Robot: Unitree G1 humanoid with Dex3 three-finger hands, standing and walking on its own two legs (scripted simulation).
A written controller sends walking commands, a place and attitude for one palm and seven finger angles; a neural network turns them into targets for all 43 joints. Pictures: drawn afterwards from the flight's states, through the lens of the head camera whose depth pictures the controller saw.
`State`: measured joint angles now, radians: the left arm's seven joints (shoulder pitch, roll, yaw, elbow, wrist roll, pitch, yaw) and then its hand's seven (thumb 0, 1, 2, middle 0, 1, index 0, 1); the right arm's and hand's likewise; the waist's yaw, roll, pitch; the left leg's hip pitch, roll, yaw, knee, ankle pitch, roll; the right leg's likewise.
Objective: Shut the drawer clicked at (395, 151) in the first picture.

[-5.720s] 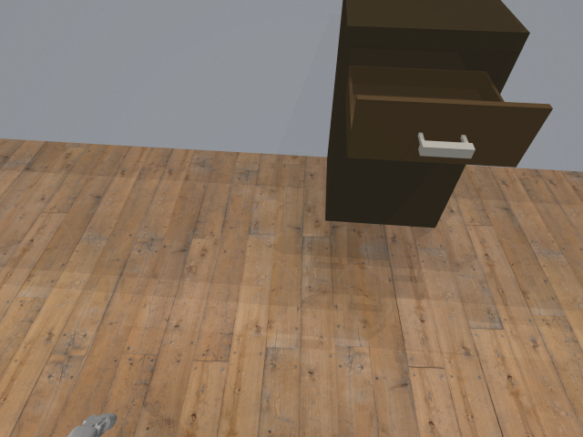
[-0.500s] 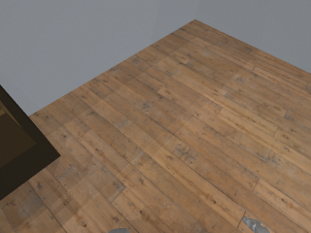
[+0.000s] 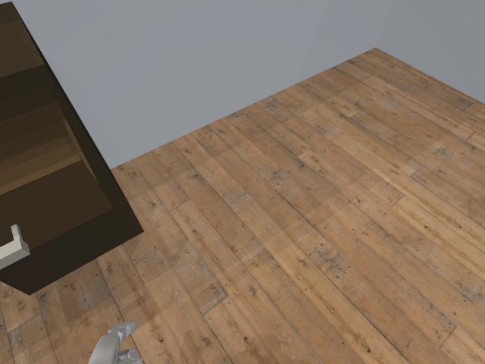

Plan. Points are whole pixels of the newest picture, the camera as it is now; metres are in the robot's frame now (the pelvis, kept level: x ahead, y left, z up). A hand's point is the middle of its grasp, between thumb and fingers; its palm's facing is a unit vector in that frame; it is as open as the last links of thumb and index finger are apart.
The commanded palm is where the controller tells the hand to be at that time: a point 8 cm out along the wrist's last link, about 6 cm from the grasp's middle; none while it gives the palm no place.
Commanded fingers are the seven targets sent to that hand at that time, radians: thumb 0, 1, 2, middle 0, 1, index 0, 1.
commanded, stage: turn to face it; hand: left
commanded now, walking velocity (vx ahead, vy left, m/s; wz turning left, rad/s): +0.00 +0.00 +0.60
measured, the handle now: out of the picture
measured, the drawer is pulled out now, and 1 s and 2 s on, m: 0.30 0.30 0.30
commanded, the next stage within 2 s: take the last steps up to it in 0.92 s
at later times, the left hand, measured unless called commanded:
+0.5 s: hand out of the picture -0.06 +0.26 -0.19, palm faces +0.35 -0.90 -0.26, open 7.4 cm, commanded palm none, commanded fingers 0.00 0.90 0.90 -0.20 -0.30 -0.20 -0.30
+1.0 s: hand out of the picture -0.02 +0.24 -0.15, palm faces +0.48 -0.84 -0.25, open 7.4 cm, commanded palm none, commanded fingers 0.00 0.90 0.90 -0.20 -0.30 -0.20 -0.30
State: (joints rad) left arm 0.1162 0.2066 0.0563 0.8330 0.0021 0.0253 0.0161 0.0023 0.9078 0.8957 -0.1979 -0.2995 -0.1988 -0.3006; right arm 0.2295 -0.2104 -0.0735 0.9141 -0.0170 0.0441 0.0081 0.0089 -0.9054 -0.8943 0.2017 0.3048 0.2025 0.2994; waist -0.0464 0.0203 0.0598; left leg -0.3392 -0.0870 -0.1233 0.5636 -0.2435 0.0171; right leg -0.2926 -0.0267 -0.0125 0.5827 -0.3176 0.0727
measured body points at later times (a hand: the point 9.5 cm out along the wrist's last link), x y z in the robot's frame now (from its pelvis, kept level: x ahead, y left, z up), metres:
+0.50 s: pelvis -0.02 +0.04 -0.01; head +0.01 +0.08 +0.44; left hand -0.08 +0.31 -0.17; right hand +0.18 -0.18 -0.12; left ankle -0.05 +0.13 -0.73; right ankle -0.01 -0.12 -0.70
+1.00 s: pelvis -0.02 +0.03 +0.00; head +0.01 +0.02 +0.45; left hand -0.04 +0.28 -0.13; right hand +0.13 -0.16 -0.16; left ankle -0.06 +0.13 -0.72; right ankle +0.03 -0.07 -0.73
